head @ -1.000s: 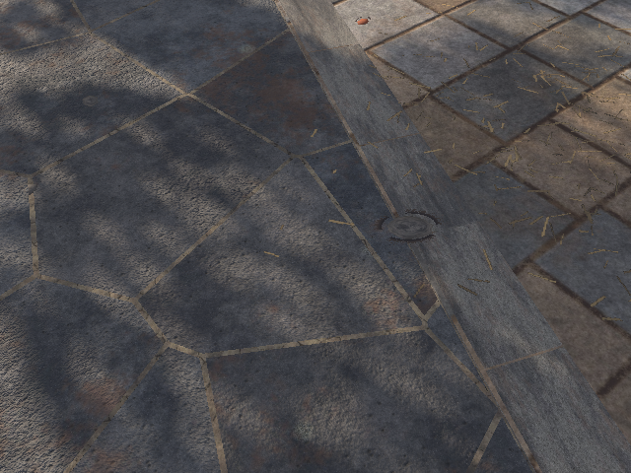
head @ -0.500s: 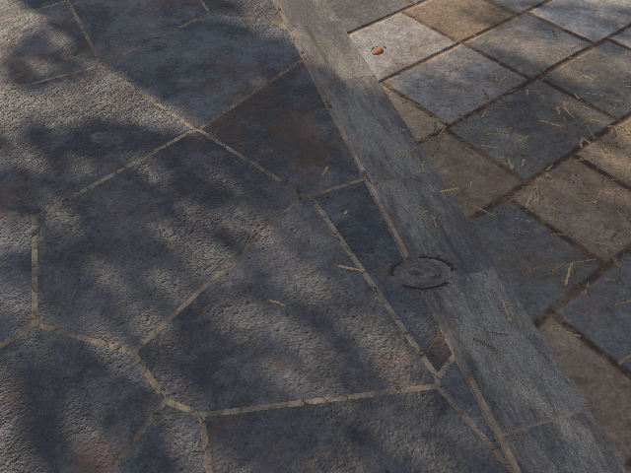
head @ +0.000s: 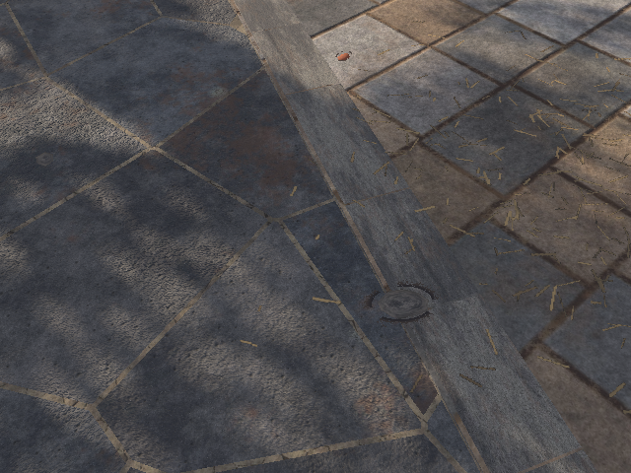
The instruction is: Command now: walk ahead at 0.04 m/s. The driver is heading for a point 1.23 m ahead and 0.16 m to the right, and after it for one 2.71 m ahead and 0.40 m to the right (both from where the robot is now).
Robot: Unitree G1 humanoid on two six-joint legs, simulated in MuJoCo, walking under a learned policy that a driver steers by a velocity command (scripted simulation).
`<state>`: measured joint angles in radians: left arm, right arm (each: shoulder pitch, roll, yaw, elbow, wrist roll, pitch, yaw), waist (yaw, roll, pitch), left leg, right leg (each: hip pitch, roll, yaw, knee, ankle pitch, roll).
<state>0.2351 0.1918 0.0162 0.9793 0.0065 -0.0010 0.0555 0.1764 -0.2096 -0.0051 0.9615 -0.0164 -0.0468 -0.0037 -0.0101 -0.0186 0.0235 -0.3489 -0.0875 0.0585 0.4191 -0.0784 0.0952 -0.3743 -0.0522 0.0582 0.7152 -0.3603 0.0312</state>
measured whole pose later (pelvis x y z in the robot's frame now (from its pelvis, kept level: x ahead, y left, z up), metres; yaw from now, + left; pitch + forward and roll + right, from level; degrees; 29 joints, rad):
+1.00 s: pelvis +0.08 -0.03 +0.00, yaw +1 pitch +0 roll +0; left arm 0.37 0.15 0.03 1.09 -0.02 -0.04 0.05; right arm 0.23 -0.18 -0.04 1.10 0.03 -0.03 -0.03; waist 0.00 -0.01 0.00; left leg -0.29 -0.04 0.02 0.59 -0.37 0.07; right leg -0.17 0.00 0.00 0.58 -0.45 -0.05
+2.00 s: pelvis +0.53 -0.01 +0.01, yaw +1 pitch +2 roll +2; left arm 0.07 0.24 0.06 0.86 -0.02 -0.09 0.00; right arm 0.37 -0.23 -0.04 1.04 0.01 -0.09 0.00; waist -0.08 -0.04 0.00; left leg -0.01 -0.07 0.06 0.20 -0.23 0.05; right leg -0.70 -0.14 0.03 0.67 0.08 -0.01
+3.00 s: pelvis +1.09 -0.01 +0.01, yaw -9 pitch +1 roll +2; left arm 0.17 0.28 0.09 0.86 -0.02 -0.04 0.01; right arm 0.28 -0.23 -0.07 1.00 -0.02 -0.10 -0.01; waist -0.04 -0.04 0.02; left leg -0.11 -0.01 0.19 0.29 -0.20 0.04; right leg -0.70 -0.12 0.05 0.97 -0.12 -0.03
